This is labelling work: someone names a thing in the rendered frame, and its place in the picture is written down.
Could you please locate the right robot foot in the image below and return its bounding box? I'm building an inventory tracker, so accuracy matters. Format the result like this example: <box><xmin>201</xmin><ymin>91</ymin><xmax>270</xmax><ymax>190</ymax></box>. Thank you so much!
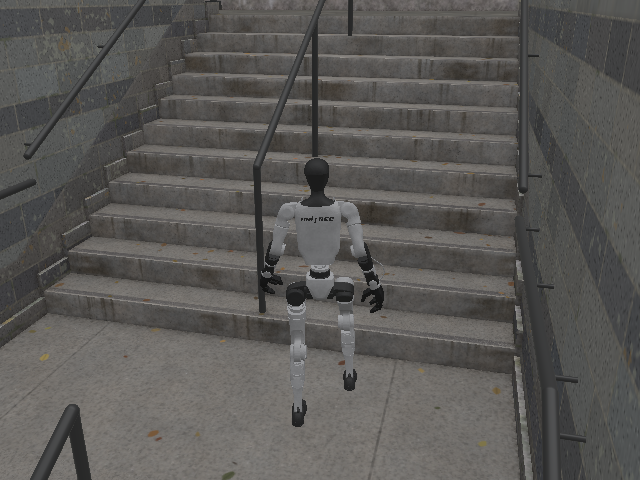
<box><xmin>343</xmin><ymin>369</ymin><xmax>357</xmax><ymax>391</ymax></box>

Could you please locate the robot head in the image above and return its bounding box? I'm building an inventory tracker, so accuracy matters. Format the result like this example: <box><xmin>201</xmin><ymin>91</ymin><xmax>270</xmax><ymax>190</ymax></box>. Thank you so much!
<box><xmin>300</xmin><ymin>158</ymin><xmax>335</xmax><ymax>207</ymax></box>

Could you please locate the robot right forearm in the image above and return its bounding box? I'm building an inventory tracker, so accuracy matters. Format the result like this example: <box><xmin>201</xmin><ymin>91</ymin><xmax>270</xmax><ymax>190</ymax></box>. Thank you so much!
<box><xmin>357</xmin><ymin>242</ymin><xmax>381</xmax><ymax>290</ymax></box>

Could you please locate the robot left hand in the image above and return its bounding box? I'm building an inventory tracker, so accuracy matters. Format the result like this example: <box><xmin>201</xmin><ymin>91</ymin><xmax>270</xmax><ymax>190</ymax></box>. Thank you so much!
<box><xmin>260</xmin><ymin>274</ymin><xmax>283</xmax><ymax>294</ymax></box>

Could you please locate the robot left upper arm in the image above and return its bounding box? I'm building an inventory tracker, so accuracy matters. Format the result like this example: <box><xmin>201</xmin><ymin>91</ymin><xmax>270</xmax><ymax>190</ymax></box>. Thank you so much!
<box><xmin>269</xmin><ymin>202</ymin><xmax>297</xmax><ymax>256</ymax></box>

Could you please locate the robot right hand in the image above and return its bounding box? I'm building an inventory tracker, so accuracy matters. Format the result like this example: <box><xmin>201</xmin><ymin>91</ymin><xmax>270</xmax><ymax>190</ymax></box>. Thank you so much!
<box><xmin>361</xmin><ymin>285</ymin><xmax>384</xmax><ymax>313</ymax></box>

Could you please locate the robot right upper arm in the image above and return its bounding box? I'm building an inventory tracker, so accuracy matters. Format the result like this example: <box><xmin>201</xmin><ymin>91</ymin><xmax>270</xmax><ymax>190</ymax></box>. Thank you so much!
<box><xmin>338</xmin><ymin>201</ymin><xmax>367</xmax><ymax>258</ymax></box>

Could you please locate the robot left forearm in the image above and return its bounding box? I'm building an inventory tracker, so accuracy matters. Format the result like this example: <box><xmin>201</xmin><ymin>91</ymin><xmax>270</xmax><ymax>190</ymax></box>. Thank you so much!
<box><xmin>261</xmin><ymin>240</ymin><xmax>280</xmax><ymax>278</ymax></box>

